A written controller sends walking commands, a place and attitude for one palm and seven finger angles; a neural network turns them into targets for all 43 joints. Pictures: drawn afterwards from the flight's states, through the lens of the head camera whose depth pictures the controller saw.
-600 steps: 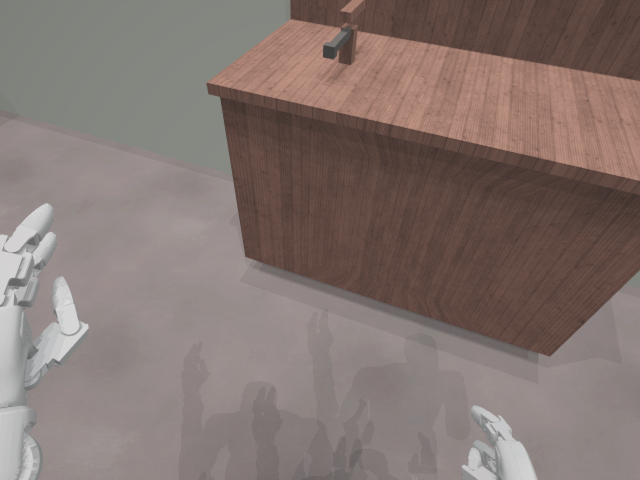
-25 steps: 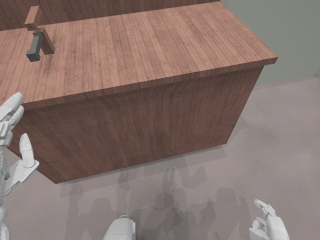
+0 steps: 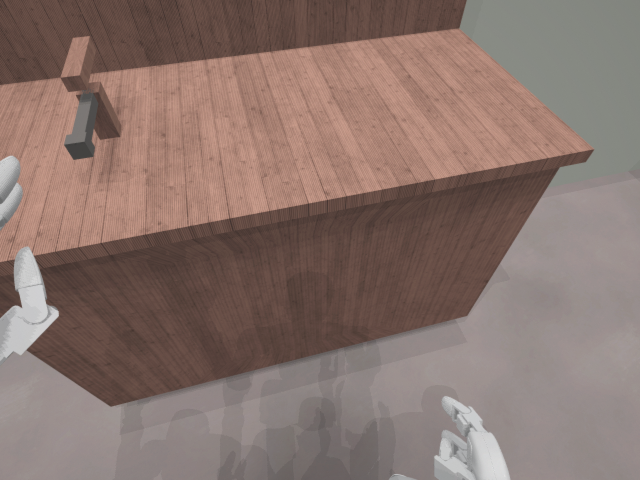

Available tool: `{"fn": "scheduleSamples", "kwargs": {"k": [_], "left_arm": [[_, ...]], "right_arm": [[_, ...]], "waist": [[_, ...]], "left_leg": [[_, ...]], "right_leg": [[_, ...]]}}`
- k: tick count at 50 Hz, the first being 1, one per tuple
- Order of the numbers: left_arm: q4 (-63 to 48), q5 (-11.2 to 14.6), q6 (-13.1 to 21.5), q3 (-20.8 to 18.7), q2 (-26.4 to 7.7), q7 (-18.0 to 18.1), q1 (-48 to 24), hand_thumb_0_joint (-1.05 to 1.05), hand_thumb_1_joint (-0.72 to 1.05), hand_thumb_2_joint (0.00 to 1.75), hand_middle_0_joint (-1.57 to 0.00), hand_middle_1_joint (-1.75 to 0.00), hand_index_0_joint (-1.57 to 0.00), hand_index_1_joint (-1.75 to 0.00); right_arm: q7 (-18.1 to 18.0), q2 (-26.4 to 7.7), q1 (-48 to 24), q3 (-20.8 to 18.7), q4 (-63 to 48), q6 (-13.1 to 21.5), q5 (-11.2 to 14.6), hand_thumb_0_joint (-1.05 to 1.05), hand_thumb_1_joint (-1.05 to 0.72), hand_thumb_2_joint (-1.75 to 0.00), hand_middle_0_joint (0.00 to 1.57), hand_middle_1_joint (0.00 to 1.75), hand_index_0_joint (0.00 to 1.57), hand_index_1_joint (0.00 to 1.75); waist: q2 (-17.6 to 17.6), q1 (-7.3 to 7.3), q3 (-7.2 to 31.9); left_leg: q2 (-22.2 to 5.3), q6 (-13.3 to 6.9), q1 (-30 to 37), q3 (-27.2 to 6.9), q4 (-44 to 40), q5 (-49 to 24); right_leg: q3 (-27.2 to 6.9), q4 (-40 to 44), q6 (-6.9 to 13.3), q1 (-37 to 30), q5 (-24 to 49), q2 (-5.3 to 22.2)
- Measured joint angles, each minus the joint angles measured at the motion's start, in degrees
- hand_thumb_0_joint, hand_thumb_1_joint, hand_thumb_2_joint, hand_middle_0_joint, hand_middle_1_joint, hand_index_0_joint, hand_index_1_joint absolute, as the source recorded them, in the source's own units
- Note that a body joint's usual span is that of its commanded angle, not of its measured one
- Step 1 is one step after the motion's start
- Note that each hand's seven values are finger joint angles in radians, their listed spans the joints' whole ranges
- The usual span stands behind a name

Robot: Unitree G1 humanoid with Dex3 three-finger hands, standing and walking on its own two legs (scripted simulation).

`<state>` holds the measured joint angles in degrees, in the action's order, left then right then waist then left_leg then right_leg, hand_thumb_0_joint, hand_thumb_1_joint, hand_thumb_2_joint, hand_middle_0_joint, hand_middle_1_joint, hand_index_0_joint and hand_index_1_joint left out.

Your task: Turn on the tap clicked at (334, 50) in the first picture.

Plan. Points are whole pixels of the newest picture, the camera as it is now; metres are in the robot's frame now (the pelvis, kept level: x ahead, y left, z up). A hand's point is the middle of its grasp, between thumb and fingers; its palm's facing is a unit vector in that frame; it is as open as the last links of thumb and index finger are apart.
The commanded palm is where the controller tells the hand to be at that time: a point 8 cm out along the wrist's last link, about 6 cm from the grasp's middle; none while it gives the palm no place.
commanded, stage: take the last steps up to it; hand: left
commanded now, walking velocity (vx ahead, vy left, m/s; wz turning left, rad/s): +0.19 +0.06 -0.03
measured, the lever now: (80, 146) +0.52 +0.41 +0.11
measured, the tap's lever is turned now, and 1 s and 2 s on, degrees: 0 0 0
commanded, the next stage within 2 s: come to a stop and stand still in 0.54 s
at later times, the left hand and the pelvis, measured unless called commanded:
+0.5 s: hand (74, 264) +0.26 +0.25 +0.18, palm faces +0.38 -0.79 -0.48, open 7.4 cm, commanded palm +0.22 +0.29 +0.18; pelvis +0.06 +0.01 +0.00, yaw +0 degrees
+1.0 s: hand (97, 257) +0.29 +0.25 +0.16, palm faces +0.38 -0.82 -0.43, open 7.4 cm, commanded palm +0.23 +0.29 +0.18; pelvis +0.07 +0.01 +0.00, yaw -1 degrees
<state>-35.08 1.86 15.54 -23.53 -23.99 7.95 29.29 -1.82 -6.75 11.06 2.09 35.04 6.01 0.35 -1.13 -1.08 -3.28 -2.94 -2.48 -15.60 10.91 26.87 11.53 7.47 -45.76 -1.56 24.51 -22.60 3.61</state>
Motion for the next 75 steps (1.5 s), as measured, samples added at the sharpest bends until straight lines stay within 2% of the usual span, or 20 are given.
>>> {"fn": "scheduleSamples", "kwargs": {"k": [4,7,10,13,18,22,25,26,30,34,40,45,47,49,51,55,59,63,67,75], "left_arm": [[7.24,0.24,-2.16,-0.94,0.22,0.43,-1.03,0.01,0.89,0.90,-0.21,-0.30,-0.21,-0.31],[12.04,-0.31,-4.49,1.61,3.65,0.61,-3.45,0.01,0.89,0.90,-0.21,-0.30,-0.21,-0.31],[13.47,-0.29,-5.59,4.87,7.19,0.24,-5.04,0.02,0.89,0.90,-0.21,-0.30,-0.20,-0.31],[10.86,-0.78,-5.07,6.49,7.62,0.18,-4.14,0.02,0.89,0.90,-0.21,-0.30,-0.20,-0.31],[3.37,-0.68,-1.89,4.12,2.87,0.27,-0.84,0.02,0.88,0.90,-0.22,-0.30,-0.21,-0.31],[0.72,0.03,-0.53,0.61,-0.04,0.84,1.57,0.02,0.88,0.90,-0.22,-0.30,-0.21,-0.31],[1.38,0.28,-0.85,-0.15,0.09,1.10,2.18,0.01,0.88,0.90,-0.22,-0.30,-0.21,-0.31],[2.15,0.39,-1.04,-0.14,0.26,1.15,1.72,0.01,0.88,0.90,-0.22,-0.30,-0.21,-0.31],[7.30,-0.01,-2.72,1.05,2.44,1.24,-2.19,0.01,0.89,0.90,-0.21,-0.30,-0.21,-0.31],[6.78,-0.52,-4.40,3.53,4.11,1.08,-5.81,0.02,0.89,0.90,-0.21,-0.30,-0.20,-0.31],[-0.15,0.18,-3.57,3.67,2.32,0.32,-3.14,0.02,0.89,0.90,-0.21,-0.30,-0.20,-0.30],[3.21,0.88,-4.43,1.07,0.42,0.26,-1.49,0.01,0.89,0.90,-0.21,-0.30,-0.21,-0.31],[5.50,0.78,-5.19,1.26,1.40,0.31,-1.71,0.01,0.89,0.90,-0.21,-0.30,-0.21,-0.31],[7.03,0.77,-6.13,2.56,3.16,0.30,-2.01,0.02,0.89,0.90,-0.21,-0.30,-0.21,-0.31],[7.21,1.03,-6.95,4.07,4.55,0.15,-2.11,0.02,0.89,0.90,-0.21,-0.30,-0.21,-0.31],[5.32,0.97,-7.30,5.66,5.29,0.15,-1.43,0.02,0.89,0.90,-0.21,-0.30,-0.21,-0.31],[2.69,0.89,-6.40,4.80,3.65,0.60,-0.82,0.02,0.89,0.90,-0.21,-0.30,-0.21,-0.31],[2.65,0.88,-5.58,3.06,2.12,1.17,-0.35,0.02,0.89,0.90,-0.21,-0.30,-0.21,-0.31],[4.86,0.37,-5.04,2.73,2.15,1.23,-0.97,0.02,0.89,0.90,-0.21,-0.30,-0.21,-0.31],[9.24,-0.13,-6.15,5.69,5.48,0.62,-3.32,0.02,0.89,0.90,-0.21,-0.30,-0.20,-0.31]], "right_arm": [[-0.88,-1.99,0.75,-0.53,0.35,-1.31,0.49,0.01,-0.90,-0.89,0.21,0.30,0.21,0.30],[-1.12,-4.59,0.43,-1.60,1.44,-2.60,0.76,0.01,-0.90,-0.89,0.21,0.30,0.21,0.30],[-0.81,-6.54,0.20,-2.44,2.79,-3.07,0.64,0.01,-0.90,-0.89,0.20,0.30,0.20,0.30],[-1.04,-7.76,-0.18,-2.94,2.36,-3.32,0.38,0.01,-0.90,-0.90,0.20,0.30,0.20,0.30],[-1.43,-8.60,-0.44,-4.58,-0.41,-3.36,0.01,0.01,-0.90,-0.90,0.20,0.30,0.20,0.30],[-1.31,-8.76,0.49,-5.42,-1.97,-3.51,0.26,0.01,-0.91,-0.90,0.20,0.30,0.20,0.30],[-1.43,-8.54,1.64,-5.29,-2.25,-3.83,0.38,0.01,-0.91,-0.90,0.20,0.30,0.20,0.30],[-1.63,-7.97,1.75,-5.25,-1.95,-3.91,0.48,0.01,-0.90,-0.90,0.20,0.30,0.20,0.30],[-1.91,-4.41,1.26,-3.54,-0.80,-3.92,0.29,0.01,-0.90,-0.90,0.20,0.30,0.20,0.30],[-1.02,-1.31,0.43,-1.16,-0.01,-1.87,-0.01,0.01,-0.90,-0.90,0.20,0.30,0.20,0.30],[0.59,1.06,-0.84,1.28,-1.19,-0.43,-0.62,0.01,-0.90,-0.89,0.20,0.30,0.21,0.30],[0.66,0.26,-1.49,1.46,-2.15,-1.33,-0.26,0.01,-0.90,-0.89,0.21,0.30,0.21,0.30],[0.55,-1.08,-1.91,1.08,-2.07,-1.79,0.04,0.01,-0.90,-0.89,0.21,0.30,0.21,0.30],[0.33,-2.80,-1.99,0.38,-1.65,-2.22,0.25,0.01,-0.90,-0.89,0.21,0.30,0.21,0.30],[0.10,-4.27,-1.61,-0.44,-1.16,-2.52,0.59,0.01,-0.90,-0.89,0.21,0.30,0.21,0.30],[-0.78,-6.32,-0.78,-1.71,-0.41,-3.37,0.61,0.01,-0.90,-0.90,0.20,0.30,0.20,0.30],[-1.67,-7.59,0.21,-2.54,-0.70,-3.91,0.41,0.01,-0.90,-0.90,0.20,0.30,0.20,0.30],[-2.15,-6.73,0.77,-2.74,-0.64,-4.35,0.36,0.01,-0.90,-0.90,0.20,0.30,0.20,0.30],[-2.18,-5.87,1.53,-1.99,-1.45,-3.56,0.21,0.01,-0.90,-0.90,0.20,0.30,0.20,0.30],[-1.14,-3.75,1.14,0.03,-0.26,-2.88,-0.13,0.01,-0.90,-0.90,0.20,0.30,0.20,0.30]], "waist": [[-1.49,-0.50,1.46],[-3.25,-0.48,1.41],[-1.41,-0.46,0.79],[0.72,0.82,-0.24],[2.67,2.62,-1.86],[2.37,2.50,-1.79],[1.42,1.88,-0.81],[1.75,1.64,-0.68],[3.37,0.29,-0.22],[2.61,0.03,-1.00],[1.90,0.19,-1.81],[0.92,0.06,-1.51],[-0.25,0.08,-1.78],[-1.82,0.57,-1.65],[-1.79,0.62,-1.16],[0.10,0.97,-0.67],[1.09,1.78,-0.72],[3.31,0.95,-0.84],[2.64,0.42,0.13],[0.48,-0.38,1.04]], "left_leg": [[-0.27,1.01,-0.28,0.27,3.37,2.69],[-0.84,1.73,-2.98,-2.31,13.20,10.67],[1.10,3.35,-8.25,-6.12,28.99,11.79],[0.77,4.24,-11.66,-7.74,34.92,9.26],[-0.89,4.20,-10.86,-7.24,23.17,6.12],[-0.62,3.87,-7.09,-5.07,12.18,4.82],[0.10,3.32,-2.03,-3.47,3.78,1.52],[0.61,1.96,-1.17,-3.08,2.93,0.05],[1.70,-0.49,-0.80,-1.75,5.40,3.24],[1.34,-0.71,0.27,-3.03,3.17,2.15],[0.77,-0.15,1.81,-3.03,-0.54,0.37],[0.21,0.95,1.62,-2.24,0.30,0.86],[-0.59,1.53,0.92,-2.32,2.61,2.04],[-1.54,2.33,0.21,-3.23,4.19,2.77],[-0.83,3.45,-0.73,-5.12,6.52,5.77],[0.96,3.85,-1.82,-8.48,12.30,10.92],[0.92,3.88,0.98,-9.45,6.85,6.54],[1.87,2.27,3.07,-8.05,3.63,4.06],[2.01,1.97,2.67,-7.65,2.87,3.25],[1.51,2.18,0.42,-7.72,4.69,4.46]], "right_leg": [[1.25,12.50,0.42,-6.74,2.62,-1.36],[1.90,12.46,4.59,-7.74,7.33,-2.43],[1.55,13.20,5.54,-9.24,6.02,-1.76],[1.55,16.11,5.27,-11.00,7.18,-1.44],[1.41,18.99,4.84,-12.18,8.32,-0.98],[1.07,18.17,3.65,-12.23,7.35,-0.56],[0.88,14.89,2.24,-11.96,4.88,-0.42],[0.61,13.02,1.70,-11.71,3.64,0.11],[-3.06,-1.37,1.18,-6.95,-5.74,0.19],[-2.96,-9.65,0.64,-2.89,-4.24,-0.69],[-2.21,1.59,-0.13,-4.05,0.50,-1.64],[-0.74,15.49,-0.28,-9.57,5.48,-3.15],[-0.36,19.33,2.00,-11.43,10.77,-4.07],[0.39,19.18,4.41,-11.51,10.67,-5.06],[0.55,18.08,5.37,-10.87,9.59,-5.11],[0.60,17.14,5.84,-10.04,9.18,-4.81],[1.59,16.49,5.79,-9.67,9.21,-5.06],[0.32,16.76,5.02,-10.14,9.83,-4.22],[-0.08,17.29,3.52,-9.55,10.72,-4.06],[0.02,18.59,5.18,-8.59,12.59,-4.66]]}}
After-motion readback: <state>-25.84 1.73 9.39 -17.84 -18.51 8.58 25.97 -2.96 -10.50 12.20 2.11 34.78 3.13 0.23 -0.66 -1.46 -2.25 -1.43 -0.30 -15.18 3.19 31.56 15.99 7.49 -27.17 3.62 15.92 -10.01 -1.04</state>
